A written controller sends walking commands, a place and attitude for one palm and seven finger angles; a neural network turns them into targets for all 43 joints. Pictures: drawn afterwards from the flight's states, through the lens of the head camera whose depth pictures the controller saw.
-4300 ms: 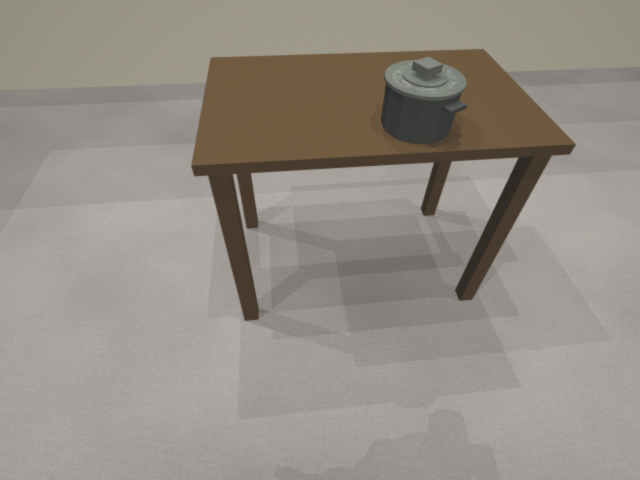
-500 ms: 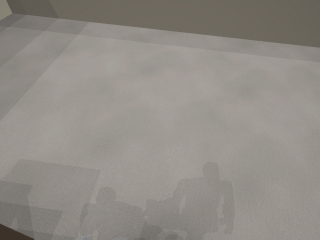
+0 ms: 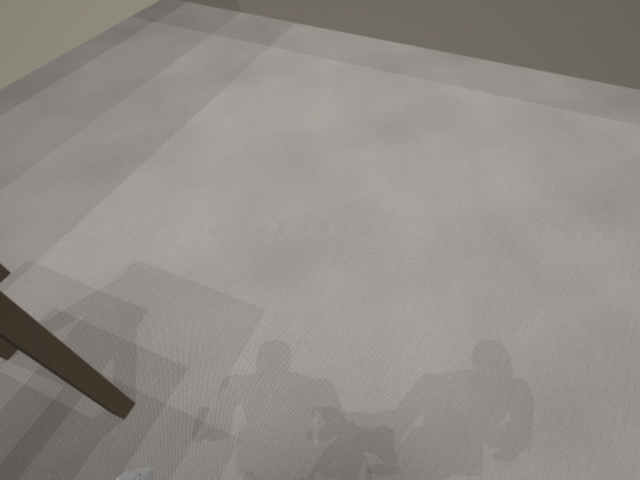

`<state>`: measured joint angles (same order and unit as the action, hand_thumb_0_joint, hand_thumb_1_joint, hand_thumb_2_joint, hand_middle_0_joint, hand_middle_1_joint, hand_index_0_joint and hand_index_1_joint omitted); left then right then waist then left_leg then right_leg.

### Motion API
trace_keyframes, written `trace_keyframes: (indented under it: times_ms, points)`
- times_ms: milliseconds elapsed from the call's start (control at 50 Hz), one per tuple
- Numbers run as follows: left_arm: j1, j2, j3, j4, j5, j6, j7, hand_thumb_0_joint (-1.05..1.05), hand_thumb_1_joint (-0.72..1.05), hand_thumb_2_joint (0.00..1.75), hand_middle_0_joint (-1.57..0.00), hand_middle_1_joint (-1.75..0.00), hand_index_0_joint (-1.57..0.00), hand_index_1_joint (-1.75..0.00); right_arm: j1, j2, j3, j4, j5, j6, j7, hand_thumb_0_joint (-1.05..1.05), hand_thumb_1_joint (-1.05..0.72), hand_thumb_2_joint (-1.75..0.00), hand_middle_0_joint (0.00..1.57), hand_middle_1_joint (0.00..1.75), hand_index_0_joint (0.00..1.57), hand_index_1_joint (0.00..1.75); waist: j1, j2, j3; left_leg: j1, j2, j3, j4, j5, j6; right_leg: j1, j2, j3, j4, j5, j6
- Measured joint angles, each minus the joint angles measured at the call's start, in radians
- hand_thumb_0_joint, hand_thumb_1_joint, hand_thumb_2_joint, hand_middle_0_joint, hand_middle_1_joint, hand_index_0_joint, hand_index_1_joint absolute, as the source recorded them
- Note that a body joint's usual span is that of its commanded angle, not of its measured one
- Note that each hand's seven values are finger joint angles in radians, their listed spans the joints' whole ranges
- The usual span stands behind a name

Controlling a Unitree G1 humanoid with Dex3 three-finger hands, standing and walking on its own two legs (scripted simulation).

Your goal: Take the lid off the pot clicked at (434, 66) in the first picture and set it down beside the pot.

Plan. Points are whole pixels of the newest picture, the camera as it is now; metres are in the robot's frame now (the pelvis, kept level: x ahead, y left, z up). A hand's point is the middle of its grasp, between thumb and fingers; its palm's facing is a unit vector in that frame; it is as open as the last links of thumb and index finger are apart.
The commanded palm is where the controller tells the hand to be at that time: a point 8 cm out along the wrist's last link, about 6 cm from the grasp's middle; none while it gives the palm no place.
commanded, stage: turn to face it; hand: left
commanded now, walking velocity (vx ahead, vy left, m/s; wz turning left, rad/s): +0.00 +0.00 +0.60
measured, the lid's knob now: out of the picture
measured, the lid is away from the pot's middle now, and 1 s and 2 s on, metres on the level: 0.00 0.00 0.00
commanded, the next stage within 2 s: take the last steps up to it in 1.92 s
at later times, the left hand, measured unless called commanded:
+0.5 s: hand out of the picture -0.06 +0.23 -0.19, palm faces +0.36 -0.90 -0.24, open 7.4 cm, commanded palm none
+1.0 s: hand out of the picture -0.03 +0.21 -0.13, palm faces +0.56 -0.77 -0.31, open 7.4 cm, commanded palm none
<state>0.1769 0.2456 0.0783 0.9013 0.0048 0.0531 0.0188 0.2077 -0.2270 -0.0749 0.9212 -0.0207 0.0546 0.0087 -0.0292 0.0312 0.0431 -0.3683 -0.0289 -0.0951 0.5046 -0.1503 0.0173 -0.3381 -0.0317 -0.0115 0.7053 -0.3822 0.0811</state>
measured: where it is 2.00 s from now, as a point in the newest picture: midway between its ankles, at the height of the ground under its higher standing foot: outside the picture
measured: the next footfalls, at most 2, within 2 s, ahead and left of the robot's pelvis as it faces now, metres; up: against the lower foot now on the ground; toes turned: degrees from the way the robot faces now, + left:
right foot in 0.04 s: +0.04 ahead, -0.15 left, +0.00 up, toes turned +0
left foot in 0.42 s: -0.01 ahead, +0.12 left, +0.00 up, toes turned +23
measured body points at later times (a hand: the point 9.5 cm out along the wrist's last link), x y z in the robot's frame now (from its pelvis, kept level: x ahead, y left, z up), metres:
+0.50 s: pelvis -0.02 +0.01 -0.01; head +0.01 +0.06 +0.43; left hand -0.08 +0.28 -0.17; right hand +0.18 -0.19 -0.13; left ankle -0.05 +0.11 -0.74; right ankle -0.01 -0.14 -0.69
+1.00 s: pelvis -0.01 -0.03 +0.00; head +0.03 -0.04 +0.45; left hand -0.06 +0.25 -0.11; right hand +0.18 -0.22 -0.16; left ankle -0.07 +0.09 -0.69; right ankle +0.05 -0.12 -0.74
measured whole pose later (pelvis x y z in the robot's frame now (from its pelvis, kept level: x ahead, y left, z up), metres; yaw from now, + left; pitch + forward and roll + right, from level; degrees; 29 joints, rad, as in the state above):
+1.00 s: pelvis -0.01 -0.03 +0.00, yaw +37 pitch +0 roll +1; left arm 0.15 0.21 0.03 0.84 0.01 0.03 0.02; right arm 0.24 -0.26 -0.09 0.93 -0.02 0.08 0.01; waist -0.05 0.07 0.06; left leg -0.48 -0.08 -0.11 0.93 -0.44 -0.04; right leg -0.26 -0.03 -0.06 0.55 -0.30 -0.01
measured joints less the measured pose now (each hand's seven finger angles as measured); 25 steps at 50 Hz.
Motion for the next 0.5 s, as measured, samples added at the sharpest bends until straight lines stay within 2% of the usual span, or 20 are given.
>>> trace_keyframes:
  times_ms: [40, 60, 100, 160, 200, 280, 360, 400, 420, 440, 460, 500]
  points:
    - [0.01, 0.0, -0.007, -0.024, 0.002, -0.017, -0.001, 0.01, 0.91, 0.9, -0.2, -0.3, -0.2, -0.3, 0.005, -0.008, -0.009, -0.008, 0.005, 0.01, 0.002, 0.01, -0.9, -0.9, 0.2, 0.3, 0.2, 0.3, 0.004, -0.009, -0.012, -0.042, -0.024, -0.013, 0.054, -0.03, -0.016, 0.073, -0.003, -0.007, -0.174, 0.049, -0.023]
    - [0.01, -0.01, -0.009, -0.027, 0.007, -0.025, 0.002, 0.01, 0.91, 0.9, -0.2, -0.3, -0.2, -0.3, -0.001, -0.017, -0.017, -0.006, 0.007, 0.014, 0.001, 0.01, -0.9, -0.9, 0.2, 0.3, 0.2, 0.3, 0.012, 0.001, -0.008, -0.077, -0.025, -0.013, 0.129, -0.118, -0.03, 0.067, -0.001, -0.014, -0.176, 0.081, -0.041]
    - [0.014, -0.034, -0.023, -0.028, 0.011, -0.023, 0.004, 0.0, 0.91, 0.9, -0.2, -0.3, -0.2, -0.3, -0.007, -0.037, -0.028, -0.005, 0.001, 0.024, 0.001, 0.01, -0.91, -0.9, 0.2, 0.3, 0.2, 0.3, 0.009, 0.025, 0.003, -0.149, -0.025, 0.003, 0.337, -0.243, -0.044, 0.071, -0.007, -0.05, -0.155, 0.089, -0.062]
    - [0.037, -0.053, -0.032, -0.025, 0.01, -0.023, 0.006, 0.0, 0.9, 0.9, -0.2, -0.3, -0.21, -0.3, -0.009, -0.049, -0.032, -0.007, -0.004, 0.028, 0.012, 0.01, -0.91, -0.9, 0.2, 0.3, 0.19, 0.29, 0.008, 0.02, 0.007, -0.205, -0.002, 0.061, 0.57, -0.251, -0.066, 0.104, -0.036, -0.085, -0.184, 0.096, -0.067]
    - [0.048, -0.056, -0.037, -0.021, 0.012, -0.026, 0.006, 0.01, 0.9, 0.9, -0.2, -0.3, -0.21, -0.3, -0.012, -0.047, -0.029, -0.011, -0.003, 0.026, 0.017, 0.01, -0.91, -0.9, 0.19, 0.3, 0.19, 0.29, 0.005, 0.004, 0.017, -0.201, 0.022, 0.089, 0.619, -0.242, -0.082, 0.123, -0.058, -0.105, -0.197, 0.099, -0.066]
    - [0.058, -0.056, -0.045, -0.02, 0.017, -0.031, 0.002, 0.01, 0.9, 0.9, -0.2, -0.3, -0.21, -0.3, -0.03, -0.039, -0.02, -0.01, 0.002, 0.032, 0.023, 0.01, -0.91, -0.9, 0.19, 0.3, 0.19, 0.29, 0.014, -0.027, 0.039, -0.133, 0.059, 0.125, 0.52, -0.262, -0.099, 0.138, -0.099, -0.151, -0.191, 0.09, -0.058]
    - [0.067, -0.044, -0.044, -0.019, 0.021, -0.029, -0.004, 0.01, 0.9, 0.9, -0.2, -0.3, -0.21, -0.3, -0.065, -0.03, -0.007, -0.016, 0.008, 0.029, 0.025, 0.01, -0.91, -0.9, 0.19, 0.3, 0.19, 0.29, 0.038, -0.051, 0.061, -0.039, 0.068, 0.157, 0.341, -0.283, -0.091, 0.124, -0.135, -0.19, -0.151, 0.069, -0.038]
    - [0.073, -0.031, -0.037, -0.015, 0.019, -0.024, -0.006, 0.01, 0.9, 0.9, -0.2, -0.3, -0.21, -0.3, -0.079, -0.026, 0.0, -0.027, 0.009, 0.018, 0.025, 0.01, -0.91, -0.9, 0.19, 0.3, 0.19, 0.29, 0.043, -0.063, 0.064, 0.021, 0.062, 0.176, 0.218, -0.239, -0.081, 0.108, -0.156, -0.212, -0.111, 0.048, -0.022]
    - [0.081, -0.023, -0.034, -0.014, 0.015, -0.021, -0.007, 0.01, 0.9, 0.9, -0.2, -0.3, -0.21, -0.3, -0.08, -0.028, 0.004, -0.036, 0.009, 0.009, 0.027, 0.01, -0.91, -0.9, 0.19, 0.3, 0.19, 0.29, 0.045, -0.065, 0.059, 0.06, 0.058, 0.181, 0.132, -0.177, -0.074, 0.092, -0.167, -0.221, -0.074, 0.03, -0.011]
    - [0.081, -0.01, -0.027, -0.01, 0.01, -0.014, -0.009, 0.01, 0.9, 0.9, -0.2, -0.3, -0.21, -0.3, -0.086, -0.023, 0.004, -0.041, 0.008, -0.003, 0.026, 0.01, -0.91, -0.9, 0.19, 0.3, 0.19, 0.29, 0.044, -0.08, 0.06, 0.06, 0.043, 0.18, 0.116, -0.154, -0.032, 0.061, -0.18, -0.206, -0.005, 0.007, -0.003]
    - [0.074, 0.004, -0.02, -0.002, 0.008, -0.003, -0.007, 0.01, 0.9, 0.9, -0.2, -0.3, -0.21, -0.3, -0.092, -0.015, 0.007, -0.045, 0.01, -0.013, 0.024, 0.01, -0.91, -0.9, 0.19, 0.3, 0.19, 0.29, 0.047, -0.093, 0.065, 0.047, 0.032, 0.176, 0.136, -0.16, -0.003, 0.022, -0.174, -0.162, 0.09, -0.064, 0.005]
    - [0.062, 0.024, -0.009, 0.011, 0.009, 0.019, -0.002, 0.01, 0.9, 0.9, -0.2, -0.3, -0.21, -0.3, -0.093, -0.002, 0.017, -0.052, 0.01, -0.027, 0.019, 0.01, -0.91, -0.9, 0.2, 0.3, 0.19, 0.29, 0.051, -0.099, 0.067, 0.044, 0.028, 0.163, 0.143, -0.174, 0.024, -0.057, -0.135, -0.096, 0.276, -0.141, 0.01]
